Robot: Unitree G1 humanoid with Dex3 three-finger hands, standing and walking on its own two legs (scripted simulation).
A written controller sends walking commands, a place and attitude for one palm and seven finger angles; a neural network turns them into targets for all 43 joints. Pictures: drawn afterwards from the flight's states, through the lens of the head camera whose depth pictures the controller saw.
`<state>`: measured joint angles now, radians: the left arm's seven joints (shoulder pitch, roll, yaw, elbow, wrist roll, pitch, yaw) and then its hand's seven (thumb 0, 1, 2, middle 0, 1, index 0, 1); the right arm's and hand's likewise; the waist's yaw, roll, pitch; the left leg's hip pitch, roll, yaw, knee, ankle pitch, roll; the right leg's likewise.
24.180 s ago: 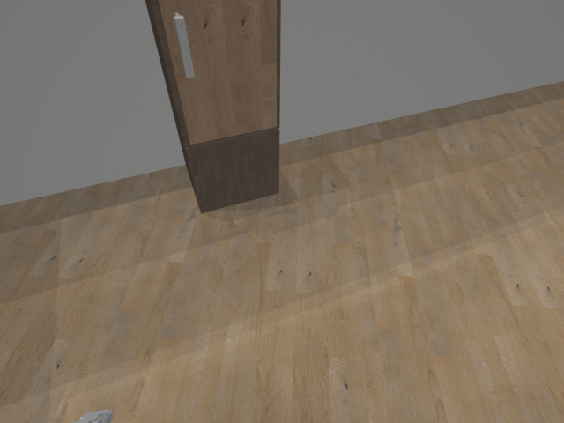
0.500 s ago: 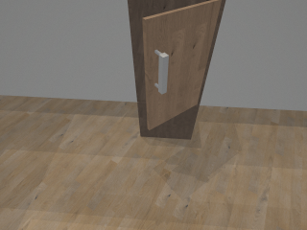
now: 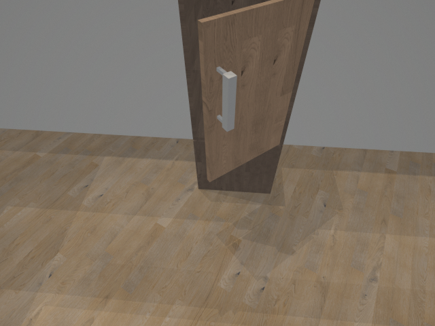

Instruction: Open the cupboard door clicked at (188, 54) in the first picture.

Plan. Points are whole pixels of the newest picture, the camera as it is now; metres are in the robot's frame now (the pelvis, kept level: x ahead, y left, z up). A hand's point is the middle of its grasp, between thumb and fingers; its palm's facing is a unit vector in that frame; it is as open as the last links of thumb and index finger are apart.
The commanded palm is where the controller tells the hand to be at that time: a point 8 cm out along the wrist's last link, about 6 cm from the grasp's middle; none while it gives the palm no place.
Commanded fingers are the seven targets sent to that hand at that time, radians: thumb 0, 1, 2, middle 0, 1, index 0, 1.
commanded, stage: look to check the result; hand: left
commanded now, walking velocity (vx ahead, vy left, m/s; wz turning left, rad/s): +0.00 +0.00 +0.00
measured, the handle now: (224, 99) +0.67 +0.02 +0.03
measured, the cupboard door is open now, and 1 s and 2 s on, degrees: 39 39 39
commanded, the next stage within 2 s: walk to a spot facing it in 0.24 s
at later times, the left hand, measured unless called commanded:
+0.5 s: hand out of the picture +0.05 +0.19 -0.17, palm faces +0.00 -0.97 -0.26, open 7.3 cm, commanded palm none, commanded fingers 0.00 0.90 0.90 -0.20 -0.30 -0.20 -0.30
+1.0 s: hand out of the picture +0.11 +0.16 -0.17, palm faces -0.20 -0.93 -0.30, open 7.3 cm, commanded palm none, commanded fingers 0.00 0.90 0.90 -0.20 -0.30 -0.20 -0.30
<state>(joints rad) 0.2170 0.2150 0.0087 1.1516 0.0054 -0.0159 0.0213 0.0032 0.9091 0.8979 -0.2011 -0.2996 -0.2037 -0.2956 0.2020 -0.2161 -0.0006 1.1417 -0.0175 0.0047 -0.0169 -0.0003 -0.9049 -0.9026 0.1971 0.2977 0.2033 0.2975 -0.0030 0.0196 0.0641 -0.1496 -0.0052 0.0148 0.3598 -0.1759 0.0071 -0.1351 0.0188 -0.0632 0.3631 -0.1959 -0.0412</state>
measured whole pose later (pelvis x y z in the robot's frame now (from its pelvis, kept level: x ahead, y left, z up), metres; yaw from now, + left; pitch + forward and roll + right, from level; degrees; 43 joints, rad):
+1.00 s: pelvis +0.00 -0.04 -0.02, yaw -16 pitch +0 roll +1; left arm 0.19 0.21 0.08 0.96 0.02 0.03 0.00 0.00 0.91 0.90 -0.20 -0.30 -0.20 -0.30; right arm 0.18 -0.23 -0.07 1.00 -0.01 0.06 -0.03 0.00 -0.90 -0.90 0.20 0.30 0.21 0.30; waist 0.02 0.04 0.12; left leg -0.39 0.09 0.07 0.99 -0.51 -0.05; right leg -0.30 0.03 0.01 0.64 -0.33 -0.05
